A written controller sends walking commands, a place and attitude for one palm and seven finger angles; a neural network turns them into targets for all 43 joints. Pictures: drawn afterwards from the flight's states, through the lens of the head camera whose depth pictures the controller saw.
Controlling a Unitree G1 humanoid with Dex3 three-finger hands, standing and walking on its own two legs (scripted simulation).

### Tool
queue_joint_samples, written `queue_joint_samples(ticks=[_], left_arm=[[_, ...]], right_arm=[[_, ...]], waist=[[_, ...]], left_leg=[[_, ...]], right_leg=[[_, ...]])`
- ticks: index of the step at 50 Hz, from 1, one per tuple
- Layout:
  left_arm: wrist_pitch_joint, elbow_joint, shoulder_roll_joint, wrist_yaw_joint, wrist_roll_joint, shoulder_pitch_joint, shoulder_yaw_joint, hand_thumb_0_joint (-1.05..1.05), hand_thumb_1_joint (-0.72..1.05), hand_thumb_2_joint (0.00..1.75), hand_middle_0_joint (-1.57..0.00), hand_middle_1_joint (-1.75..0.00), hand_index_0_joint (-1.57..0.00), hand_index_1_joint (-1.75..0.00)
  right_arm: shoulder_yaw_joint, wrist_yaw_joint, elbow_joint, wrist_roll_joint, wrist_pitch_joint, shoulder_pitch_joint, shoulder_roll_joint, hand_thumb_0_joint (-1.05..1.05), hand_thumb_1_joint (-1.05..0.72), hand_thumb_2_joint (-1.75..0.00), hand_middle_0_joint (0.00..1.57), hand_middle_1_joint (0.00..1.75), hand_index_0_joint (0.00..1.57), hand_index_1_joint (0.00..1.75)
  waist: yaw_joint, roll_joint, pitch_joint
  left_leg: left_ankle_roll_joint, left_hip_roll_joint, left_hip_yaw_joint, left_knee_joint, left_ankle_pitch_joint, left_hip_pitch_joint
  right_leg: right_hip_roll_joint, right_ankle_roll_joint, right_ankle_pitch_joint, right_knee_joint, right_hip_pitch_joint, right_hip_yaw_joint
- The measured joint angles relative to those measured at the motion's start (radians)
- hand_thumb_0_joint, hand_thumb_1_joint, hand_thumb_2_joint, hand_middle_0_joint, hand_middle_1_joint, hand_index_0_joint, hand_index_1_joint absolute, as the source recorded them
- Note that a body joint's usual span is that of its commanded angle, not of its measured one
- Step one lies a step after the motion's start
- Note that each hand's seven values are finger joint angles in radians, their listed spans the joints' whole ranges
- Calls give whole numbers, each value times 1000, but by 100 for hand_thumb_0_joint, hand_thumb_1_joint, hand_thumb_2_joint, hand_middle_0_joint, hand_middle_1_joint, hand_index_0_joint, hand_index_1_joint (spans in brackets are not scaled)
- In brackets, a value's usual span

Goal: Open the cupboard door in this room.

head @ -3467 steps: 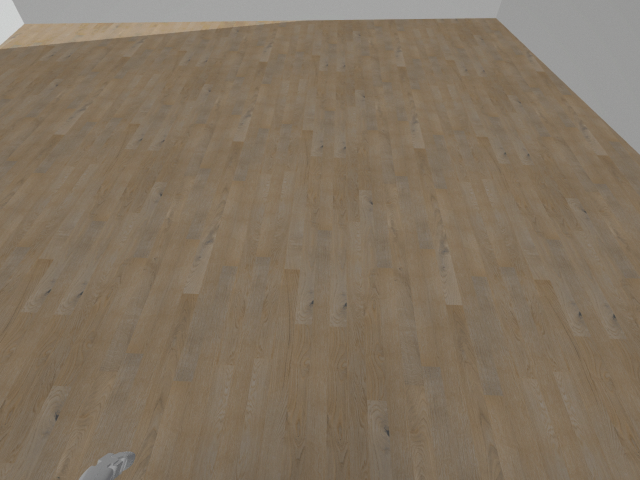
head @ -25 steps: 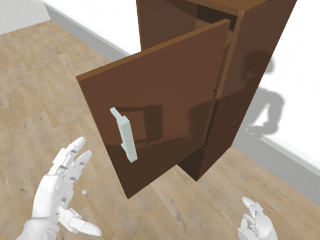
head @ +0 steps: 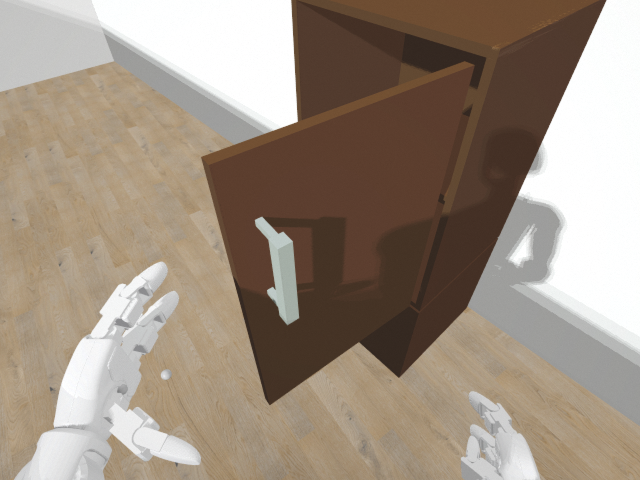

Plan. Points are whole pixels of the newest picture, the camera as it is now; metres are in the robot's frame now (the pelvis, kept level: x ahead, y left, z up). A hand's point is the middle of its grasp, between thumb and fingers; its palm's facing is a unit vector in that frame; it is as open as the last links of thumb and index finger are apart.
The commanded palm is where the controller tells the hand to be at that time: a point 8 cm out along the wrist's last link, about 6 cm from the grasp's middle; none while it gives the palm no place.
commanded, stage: draw the hand back to the body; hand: left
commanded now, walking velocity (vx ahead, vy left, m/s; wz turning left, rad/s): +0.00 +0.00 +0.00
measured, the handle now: (277, 273) +0.35 +0.09 +0.09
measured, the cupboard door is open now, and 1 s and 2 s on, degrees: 84 84 84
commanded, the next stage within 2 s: step back with the hand held close in 1.14 s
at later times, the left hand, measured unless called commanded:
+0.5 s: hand (114, 318) +0.23 +0.23 +0.16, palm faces +0.34 -0.87 -0.37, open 12.3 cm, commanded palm +0.18 +0.27 +0.18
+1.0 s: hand (108, 291) +0.25 +0.24 +0.17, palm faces +0.41 -0.83 -0.39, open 7.6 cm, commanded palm +0.20 +0.28 +0.20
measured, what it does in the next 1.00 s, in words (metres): shifts its weight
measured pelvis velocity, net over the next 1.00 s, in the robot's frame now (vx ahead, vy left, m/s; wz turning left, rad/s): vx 0.05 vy -0.02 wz -0.04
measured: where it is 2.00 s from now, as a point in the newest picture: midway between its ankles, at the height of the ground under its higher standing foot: outside the picture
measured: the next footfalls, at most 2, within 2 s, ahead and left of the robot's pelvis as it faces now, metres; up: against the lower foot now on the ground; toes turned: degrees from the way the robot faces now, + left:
none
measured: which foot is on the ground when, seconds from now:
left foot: down 0.00-1.00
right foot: down 0.00-1.00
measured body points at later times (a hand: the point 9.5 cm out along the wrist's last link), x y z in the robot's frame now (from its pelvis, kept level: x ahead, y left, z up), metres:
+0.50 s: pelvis +0.03 +0.00 +0.03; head +0.02 -0.02 +0.48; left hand +0.20 +0.27 +0.18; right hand +0.21 -0.22 -0.05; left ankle +0.04 +0.11 -0.71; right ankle -0.02 -0.12 -0.71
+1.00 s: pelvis +0.05 -0.02 +0.04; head +0.04 -0.04 +0.49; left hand +0.22 +0.28 +0.19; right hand +0.23 -0.24 -0.05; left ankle +0.04 +0.11 -0.71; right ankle -0.02 -0.13 -0.71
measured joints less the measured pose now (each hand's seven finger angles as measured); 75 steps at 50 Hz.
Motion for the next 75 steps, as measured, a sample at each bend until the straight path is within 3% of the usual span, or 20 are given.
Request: queue_joint_samples(ticks=[4,7,10,14,19,41,46,52,64,75], left_arm=[[15,-19,11,-9,-4,-15,15,-1,-47,32,-15,-30,-15,-30],[28,-37,40,103,91,-25,7,-1,-42,34,-15,-30,-16,-30],[40,-44,43,198,151,-9,15,-1,-35,37,-16,-30,-16,-30],[49,-44,48,267,197,14,24,-1,-23,42,-16,-30,-17,-30],[45,-56,62,303,223,28,38,-1,-6,49,-17,-30,-17,-30],[49,-53,112,305,215,-21,200,1,69,82,-20,-30,-20,-30],[57,-23,92,302,211,-33,197,1,81,87,-20,-30,-21,-30],[62,-40,86,299,214,-18,171,1,86,89,-20,-30,-21,-30],[41,-18,90,300,209,-29,192,1,89,90,-21,-30,-21,-30],[-16,-97,146,296,222,47,231,1,89,90,-21,-30,-21,-30]], right_arm=[[0,-7,7,1,-16,-6,-9,1,-90,-90,21,30,20,30],[1,-28,20,-11,-5,-19,-6,1,-90,-90,21,30,20,30],[2,-37,26,-20,11,-29,1,1,-90,-90,21,30,20,30],[0,-41,44,-31,25,-34,4,1,-90,-90,21,30,20,30],[-5,-38,77,-41,30,-36,-1,1,-90,-90,21,30,20,30],[-40,-12,104,-47,98,-89,-2,1,-90,-90,21,30,20,30],[-45,-8,99,-45,115,-95,-5,1,-90,-90,21,30,20,30],[-48,-12,106,-47,111,-86,-5,1,-90,-90,20,30,20,30],[-49,-14,120,-43,108,-81,0,1,-90,-90,20,30,20,30],[-70,-14,55,-32,185,-115,-19,1,-90,-90,21,30,20,30]], waist=[[6,0,10],[15,-3,29],[11,-4,47],[13,-9,70],[22,-8,87],[43,-8,94],[42,-5,102],[42,-8,102],[36,2,109],[-12,-1,120]], left_leg=[[-1,-2,-6,-14,8,19],[-3,1,0,-55,23,63],[-3,3,7,-110,45,108],[-2,2,17,-181,69,168],[0,-5,28,-255,89,238],[-14,-1,48,-387,102,367],[-17,1,46,-397,110,370],[-21,5,44,-401,115,373],[-24,12,42,-409,134,385],[-7,18,53,-367,161,264]], right_leg=[[0,-1,8,-18,23,-6],[3,1,27,-60,63,0],[6,-2,52,-117,105,6],[5,-1,81,-187,161,15],[-1,2,102,-258,226,24],[4,-7,122,-387,345,42],[7,-11,127,-393,346,41],[11,-15,130,-396,349,39],[18,-19,149,-403,361,38],[22,-1,195,-385,245,50]])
